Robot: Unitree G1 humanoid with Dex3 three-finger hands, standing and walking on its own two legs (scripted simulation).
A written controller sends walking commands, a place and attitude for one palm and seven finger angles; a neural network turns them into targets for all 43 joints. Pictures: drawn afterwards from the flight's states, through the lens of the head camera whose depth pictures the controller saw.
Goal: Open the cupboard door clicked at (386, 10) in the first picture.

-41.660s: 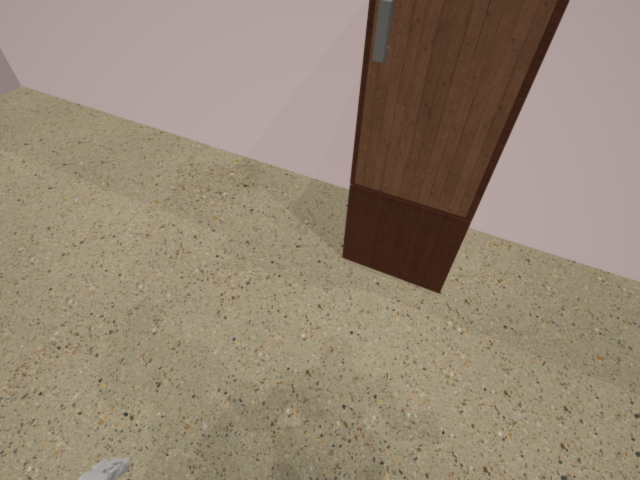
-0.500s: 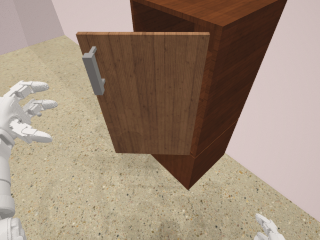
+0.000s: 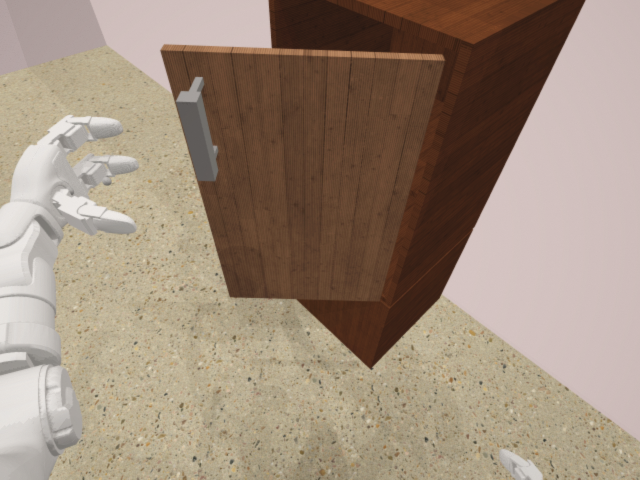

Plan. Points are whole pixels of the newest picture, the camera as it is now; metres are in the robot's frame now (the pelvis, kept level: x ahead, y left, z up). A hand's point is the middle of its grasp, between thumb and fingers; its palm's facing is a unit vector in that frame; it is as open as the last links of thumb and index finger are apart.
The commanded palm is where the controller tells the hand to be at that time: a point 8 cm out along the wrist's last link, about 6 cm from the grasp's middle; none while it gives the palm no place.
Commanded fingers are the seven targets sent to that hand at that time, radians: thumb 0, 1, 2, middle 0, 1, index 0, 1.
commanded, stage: move the hooked fingers beside the handle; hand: left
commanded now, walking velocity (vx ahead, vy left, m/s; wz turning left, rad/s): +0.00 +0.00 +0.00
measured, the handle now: (202, 129) +0.54 +0.18 +0.15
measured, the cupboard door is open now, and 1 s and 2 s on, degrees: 45 45 45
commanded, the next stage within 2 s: slide the fingers in behind the handle in 1.48 s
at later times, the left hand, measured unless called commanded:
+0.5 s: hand (133, 149) +0.47 +0.25 +0.17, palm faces +0.04 -1.00 +0.00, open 14.0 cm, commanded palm +0.46 +0.31 +0.16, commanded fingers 0.00 -0.50 0.30 -0.30 -1.20 -0.30 -1.20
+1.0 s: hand (130, 140) +0.50 +0.26 +0.16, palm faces +0.04 -1.00 +0.01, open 14.0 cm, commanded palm +0.48 +0.31 +0.15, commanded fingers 0.00 -0.50 0.30 -0.30 -1.20 -0.30 -1.20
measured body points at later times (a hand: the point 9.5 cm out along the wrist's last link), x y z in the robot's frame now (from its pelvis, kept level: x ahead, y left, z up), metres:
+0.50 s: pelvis +0.00 -0.01 +0.00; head +0.06 +0.00 +0.44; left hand +0.47 +0.30 +0.17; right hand +0.02 -0.29 -0.11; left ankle +0.02 +0.07 -0.73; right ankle -0.03 -0.12 -0.73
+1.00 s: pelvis +0.02 -0.01 -0.01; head +0.09 +0.00 +0.43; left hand +0.49 +0.32 +0.17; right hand +0.00 -0.30 -0.11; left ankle +0.02 +0.07 -0.73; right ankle -0.03 -0.12 -0.73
